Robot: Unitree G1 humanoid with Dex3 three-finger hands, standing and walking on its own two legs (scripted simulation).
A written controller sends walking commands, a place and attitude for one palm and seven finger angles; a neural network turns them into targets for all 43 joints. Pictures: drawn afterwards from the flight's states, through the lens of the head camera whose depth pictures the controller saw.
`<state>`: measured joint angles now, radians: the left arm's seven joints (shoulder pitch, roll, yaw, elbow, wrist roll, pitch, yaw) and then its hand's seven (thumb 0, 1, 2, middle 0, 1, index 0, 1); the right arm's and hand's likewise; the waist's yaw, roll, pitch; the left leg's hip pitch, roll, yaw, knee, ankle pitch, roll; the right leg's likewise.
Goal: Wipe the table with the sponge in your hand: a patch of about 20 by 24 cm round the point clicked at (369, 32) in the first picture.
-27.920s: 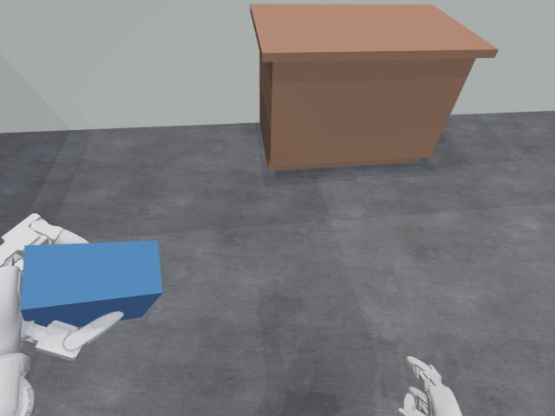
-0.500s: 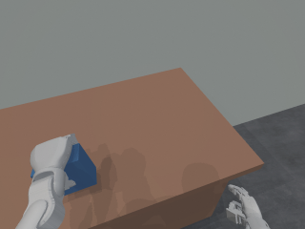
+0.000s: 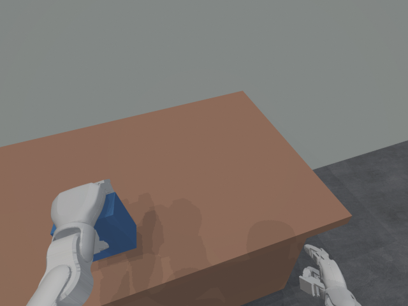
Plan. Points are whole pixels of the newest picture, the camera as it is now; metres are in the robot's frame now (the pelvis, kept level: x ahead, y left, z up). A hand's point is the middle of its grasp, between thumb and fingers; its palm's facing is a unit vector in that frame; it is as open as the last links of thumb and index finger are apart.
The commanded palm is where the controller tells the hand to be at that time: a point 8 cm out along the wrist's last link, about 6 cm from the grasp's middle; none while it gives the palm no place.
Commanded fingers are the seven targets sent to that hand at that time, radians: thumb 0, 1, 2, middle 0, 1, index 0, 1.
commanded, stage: lower the sponge onto the table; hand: left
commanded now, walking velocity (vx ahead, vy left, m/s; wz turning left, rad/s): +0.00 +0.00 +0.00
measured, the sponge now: (102, 234) +0.23 +0.26 +0.02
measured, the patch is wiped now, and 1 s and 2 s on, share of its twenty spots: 0.00 0.00 0.15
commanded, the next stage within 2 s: wipe forward along the first lane in 1.58 s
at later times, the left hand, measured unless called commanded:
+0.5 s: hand (96, 219) +0.24 +0.26 +0.06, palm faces -0.01 -0.12 -0.99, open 10.1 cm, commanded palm +0.20 +0.26 +0.13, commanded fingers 0.00 0.10 1.30 -1.20 -1.60 -1.20 -1.60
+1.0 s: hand (97, 225) +0.23 +0.27 +0.04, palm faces -0.02 -0.13 -0.99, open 10.1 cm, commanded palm +0.20 +0.27 +0.10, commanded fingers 0.00 0.10 1.30 -1.20 -1.60 -1.20 -1.60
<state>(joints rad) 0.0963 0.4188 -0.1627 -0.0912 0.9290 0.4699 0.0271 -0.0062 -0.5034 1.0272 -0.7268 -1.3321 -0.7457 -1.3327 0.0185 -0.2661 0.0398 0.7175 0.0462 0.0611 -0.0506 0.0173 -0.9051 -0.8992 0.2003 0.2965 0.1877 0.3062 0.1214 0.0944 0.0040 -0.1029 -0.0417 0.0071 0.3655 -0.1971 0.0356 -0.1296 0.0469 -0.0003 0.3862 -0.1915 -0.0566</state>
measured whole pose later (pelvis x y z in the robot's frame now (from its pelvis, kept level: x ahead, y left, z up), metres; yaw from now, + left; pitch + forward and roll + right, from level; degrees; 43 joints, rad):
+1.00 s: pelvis +0.01 +0.00 +0.00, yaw +0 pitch -2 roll +0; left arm 0.13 0.39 -0.14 -0.02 0.94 0.42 0.10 -0.01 -0.50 1.03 -0.73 -1.33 -0.75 -1.33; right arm 0.03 -0.25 0.03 0.72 0.04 0.04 -0.05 0.02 -0.91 -0.90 0.20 0.30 0.22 0.32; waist 0.12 0.08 -0.02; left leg -0.14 -0.04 0.00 0.39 -0.22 0.03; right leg -0.16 0.05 0.00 0.39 -0.20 -0.06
